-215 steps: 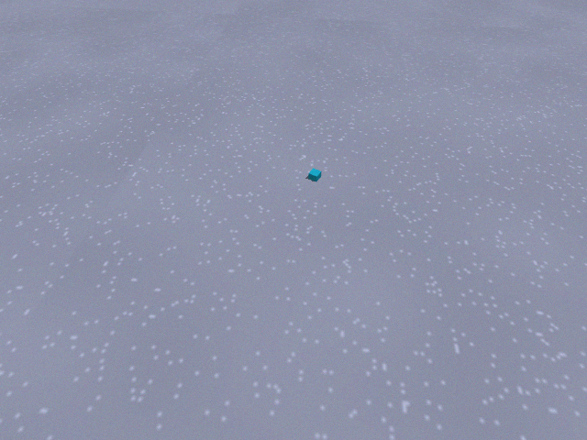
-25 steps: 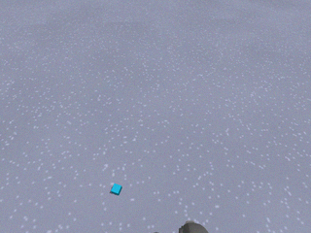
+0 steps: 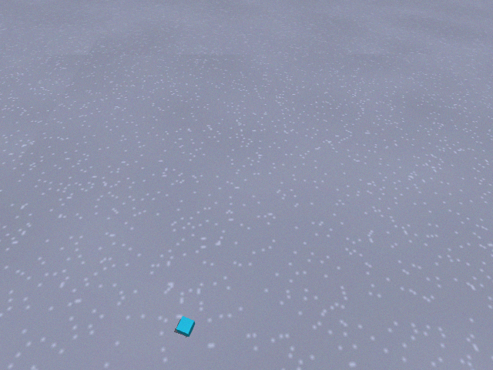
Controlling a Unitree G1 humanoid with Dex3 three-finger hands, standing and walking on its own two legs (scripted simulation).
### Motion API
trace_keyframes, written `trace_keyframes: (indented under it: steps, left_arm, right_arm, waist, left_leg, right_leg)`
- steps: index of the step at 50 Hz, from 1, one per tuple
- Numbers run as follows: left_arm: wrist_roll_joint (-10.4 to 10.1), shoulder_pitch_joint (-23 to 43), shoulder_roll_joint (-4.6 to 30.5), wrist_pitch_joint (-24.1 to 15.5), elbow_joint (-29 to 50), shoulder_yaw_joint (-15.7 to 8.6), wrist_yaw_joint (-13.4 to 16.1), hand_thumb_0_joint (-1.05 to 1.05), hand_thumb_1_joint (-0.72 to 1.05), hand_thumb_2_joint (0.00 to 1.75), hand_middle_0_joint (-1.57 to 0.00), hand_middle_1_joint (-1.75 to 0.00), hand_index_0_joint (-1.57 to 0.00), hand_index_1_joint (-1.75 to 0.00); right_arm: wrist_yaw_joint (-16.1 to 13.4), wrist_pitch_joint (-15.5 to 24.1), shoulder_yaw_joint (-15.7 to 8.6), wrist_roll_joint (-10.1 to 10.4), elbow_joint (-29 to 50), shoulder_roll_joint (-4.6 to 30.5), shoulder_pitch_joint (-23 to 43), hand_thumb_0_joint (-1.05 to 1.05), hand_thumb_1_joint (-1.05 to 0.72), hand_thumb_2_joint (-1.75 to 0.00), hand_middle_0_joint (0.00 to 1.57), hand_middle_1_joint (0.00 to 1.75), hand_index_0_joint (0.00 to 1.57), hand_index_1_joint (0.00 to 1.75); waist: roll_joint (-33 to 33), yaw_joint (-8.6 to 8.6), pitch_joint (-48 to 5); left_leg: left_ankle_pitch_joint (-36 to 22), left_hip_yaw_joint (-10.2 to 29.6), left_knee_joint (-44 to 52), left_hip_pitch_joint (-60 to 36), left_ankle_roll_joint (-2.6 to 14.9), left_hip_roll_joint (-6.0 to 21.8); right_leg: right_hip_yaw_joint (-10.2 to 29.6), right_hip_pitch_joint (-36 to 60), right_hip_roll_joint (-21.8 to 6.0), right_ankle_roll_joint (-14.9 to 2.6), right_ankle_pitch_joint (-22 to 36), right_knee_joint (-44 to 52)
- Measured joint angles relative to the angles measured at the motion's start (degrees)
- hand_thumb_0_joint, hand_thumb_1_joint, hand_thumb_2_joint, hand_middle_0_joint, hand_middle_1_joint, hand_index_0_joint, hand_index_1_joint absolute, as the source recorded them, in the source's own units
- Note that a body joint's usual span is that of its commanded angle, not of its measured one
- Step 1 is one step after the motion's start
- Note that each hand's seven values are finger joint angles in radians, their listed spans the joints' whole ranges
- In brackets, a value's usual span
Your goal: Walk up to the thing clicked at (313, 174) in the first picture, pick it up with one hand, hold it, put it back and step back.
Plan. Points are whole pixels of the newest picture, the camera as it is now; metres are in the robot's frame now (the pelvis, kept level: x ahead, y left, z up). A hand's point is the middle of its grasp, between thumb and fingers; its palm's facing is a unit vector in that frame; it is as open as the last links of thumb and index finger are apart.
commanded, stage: walk up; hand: left
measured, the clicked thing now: (185, 326) +0.42 +0.24 -0.74
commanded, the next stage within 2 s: stand in 1.36 s
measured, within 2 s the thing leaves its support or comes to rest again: neither
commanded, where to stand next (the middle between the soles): +0.04 -0.01 m, yaw +0 degrees
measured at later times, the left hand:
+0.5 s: hand out of the picture +0.12 +0.24 -0.13, palm faces +0.01 -0.94 -0.34, open 7.3 cm
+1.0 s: hand out of the picture +0.13 +0.24 -0.14, palm faces -0.02 -0.94 -0.33, open 7.3 cm
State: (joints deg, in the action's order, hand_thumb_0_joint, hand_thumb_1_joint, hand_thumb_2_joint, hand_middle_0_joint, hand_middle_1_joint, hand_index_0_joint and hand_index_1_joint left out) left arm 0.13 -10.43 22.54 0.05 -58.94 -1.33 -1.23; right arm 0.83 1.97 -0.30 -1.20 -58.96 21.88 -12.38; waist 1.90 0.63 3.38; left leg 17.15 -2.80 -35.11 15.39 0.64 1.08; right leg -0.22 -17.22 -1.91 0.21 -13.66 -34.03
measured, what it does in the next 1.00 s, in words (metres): stands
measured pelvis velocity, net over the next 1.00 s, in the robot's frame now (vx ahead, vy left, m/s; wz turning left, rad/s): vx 0.04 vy -0.01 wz -0.01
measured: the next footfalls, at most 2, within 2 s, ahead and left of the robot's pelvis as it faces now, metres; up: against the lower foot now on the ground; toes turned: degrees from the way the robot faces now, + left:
none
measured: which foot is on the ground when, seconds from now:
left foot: down 0.00-1.00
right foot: down 0.00-1.00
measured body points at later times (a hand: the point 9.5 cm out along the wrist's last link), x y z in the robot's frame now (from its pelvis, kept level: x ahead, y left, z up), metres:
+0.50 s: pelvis +0.04 -0.01 +0.02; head +0.04 -0.01 +0.47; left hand +0.12 +0.29 -0.11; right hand +0.15 -0.31 -0.11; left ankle +0.02 +0.11 -0.73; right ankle +0.05 -0.14 -0.73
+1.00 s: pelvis +0.04 -0.01 +0.02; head +0.05 -0.01 +0.47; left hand +0.13 +0.28 -0.11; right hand +0.10 -0.32 -0.11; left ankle +0.02 +0.11 -0.73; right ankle +0.05 -0.14 -0.73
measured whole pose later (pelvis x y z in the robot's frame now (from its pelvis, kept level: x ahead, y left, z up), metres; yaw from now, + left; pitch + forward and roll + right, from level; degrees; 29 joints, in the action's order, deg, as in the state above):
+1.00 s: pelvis +0.04 -0.01 +0.02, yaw -1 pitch -2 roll +0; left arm 0.7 -3.4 19.3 -0.1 -66.8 -1.1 -0.6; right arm 0.2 0.9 -0.5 -0.8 -66.9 20.3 -6.0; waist 0.0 -0.6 2.9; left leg 11.5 -3.2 -18.0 4.3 -0.7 1.6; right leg -0.3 -7.3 -1.0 0.7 -9.8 -19.2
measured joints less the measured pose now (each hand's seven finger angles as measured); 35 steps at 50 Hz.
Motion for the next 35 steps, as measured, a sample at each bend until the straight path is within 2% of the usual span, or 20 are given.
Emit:
trace_keyframes:
  steps: [3,18,35]
  left_arm:
    - [-0.1,0.6,-0.3,-0.1,-2.2,0.5,0.0,0.00,0.91,0.90,-0.21,-0.30,-0.20,-0.30]
    - [-0.2,6.2,-2.5,-0.9,-7.3,1.5,0.5,0.00,0.91,0.90,-0.21,-0.30,-0.20,-0.30]
    - [0.5,7.5,-3.1,-0.7,-8.1,0.6,0.7,0.00,0.91,0.90,-0.21,-0.30,-0.20,-0.30]
  right_arm:
    - [0.0,-0.1,0.4,0.3,-1.0,-0.5,1.6,0.01,-0.91,-0.90,0.21,0.30,0.20,0.30]
    - [-0.4,-0.4,0.2,1.0,-4.8,-1.2,10.5,0.00,-0.91,-0.90,0.21,0.30,0.20,0.30]
    - [-0.4,-1.1,-0.3,0.5,-7.6,-1.3,8.7,0.01,-0.91,-0.90,0.21,0.30,0.20,0.30]
  waist:
    - [-0.3,0.11,0.1]
    - [-2.1,0.62,-0.2]
    - [-2.1,-0.73,-0.7]
  left_leg:
    - [-0.4,0.3,2.0,-1.5,-0.22,0.3]
    - [-4.3,0.5,12.7,-7.9,-0.77,-0.1]
    - [-5.8,0.0,17.1,-10.7,-1.37,0.5]
  right_leg:
    - [-0.3,2.0,0.3,1.01,0.3,2.7]
    - [-0.9,7.7,0.1,0.87,2.8,11.5]
    - [-0.5,10.0,0.8,0.48,4.1,15.3]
